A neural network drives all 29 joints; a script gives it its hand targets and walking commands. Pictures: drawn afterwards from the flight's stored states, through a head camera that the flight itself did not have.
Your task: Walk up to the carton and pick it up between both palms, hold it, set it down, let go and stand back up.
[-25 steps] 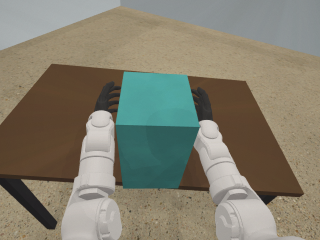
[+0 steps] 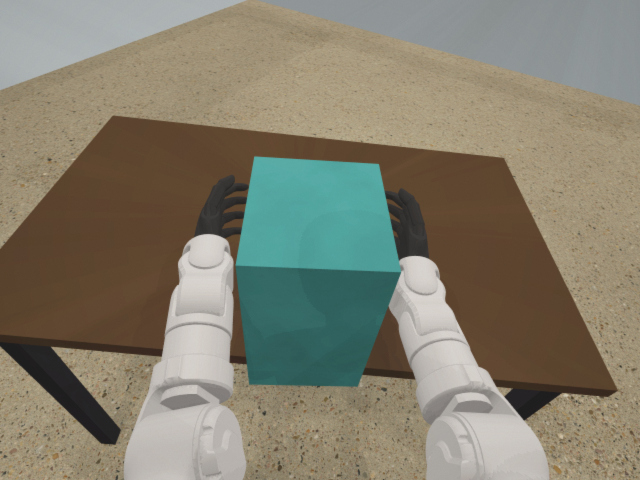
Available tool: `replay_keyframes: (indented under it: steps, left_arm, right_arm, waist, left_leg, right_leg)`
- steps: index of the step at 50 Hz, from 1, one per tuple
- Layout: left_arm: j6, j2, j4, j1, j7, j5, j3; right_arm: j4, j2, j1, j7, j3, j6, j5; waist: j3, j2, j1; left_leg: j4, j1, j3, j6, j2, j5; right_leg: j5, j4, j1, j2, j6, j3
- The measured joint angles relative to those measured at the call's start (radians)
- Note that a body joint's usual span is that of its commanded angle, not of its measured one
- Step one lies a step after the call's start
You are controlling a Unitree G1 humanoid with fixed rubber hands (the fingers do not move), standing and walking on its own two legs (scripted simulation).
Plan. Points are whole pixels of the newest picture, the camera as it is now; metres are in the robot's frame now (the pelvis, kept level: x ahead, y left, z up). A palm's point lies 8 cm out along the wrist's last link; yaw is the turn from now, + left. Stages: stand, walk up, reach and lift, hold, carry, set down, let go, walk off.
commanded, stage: set down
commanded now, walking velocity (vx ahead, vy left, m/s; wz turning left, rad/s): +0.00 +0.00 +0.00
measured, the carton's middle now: (310, 280) +0.37 +0.01 +0.04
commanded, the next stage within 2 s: none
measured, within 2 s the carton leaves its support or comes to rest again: neither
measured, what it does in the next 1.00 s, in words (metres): stands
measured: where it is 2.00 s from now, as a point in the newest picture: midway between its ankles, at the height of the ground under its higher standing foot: outside the picture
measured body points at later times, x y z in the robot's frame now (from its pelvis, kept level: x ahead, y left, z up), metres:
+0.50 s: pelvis +0.00 +0.00 +0.00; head +0.00 +0.03 +0.45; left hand +0.40 +0.14 +0.10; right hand +0.38 -0.12 +0.10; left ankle +0.01 +0.11 -0.75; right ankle -0.01 -0.12 -0.75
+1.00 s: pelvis +0.01 +0.00 +0.00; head +0.02 +0.03 +0.45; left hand +0.41 +0.14 +0.10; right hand +0.39 -0.12 +0.10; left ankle +0.01 +0.11 -0.75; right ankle -0.01 -0.12 -0.75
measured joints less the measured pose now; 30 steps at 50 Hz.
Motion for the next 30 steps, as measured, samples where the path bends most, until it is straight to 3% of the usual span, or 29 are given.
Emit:
replay_keyframes:
  steps: [12, 30]
  left_arm:
    - [-0.041, -0.017, 0.031, -0.008, 0.008, 0.014, 0.022]
    - [-0.076, -0.04, 0.008, -0.001, -0.037, 0.044, 0.078]
  right_arm:
    - [0.022, 0.003, -0.004, 0.018, -0.045, -0.038, -0.043]
    - [-0.008, 0.033, 0.009, 0.031, -0.081, -0.071, -0.098]
  waist:
    - [-0.003, 0.01, 0.014]
    - [0.029, 0.012, 0.013]
  left_leg:
    - [-0.005, -0.006, 0.012, -0.001, 0.005, 0.0]
    - [-0.022, 0.029, 0.02, -0.001, 0.004, 0.004]
  right_leg:
    - [0.004, -0.008, -0.007, 0.002, -0.001, 0.002]
    - [-0.003, -0.005, 0.019, -0.004, -0.002, -0.006]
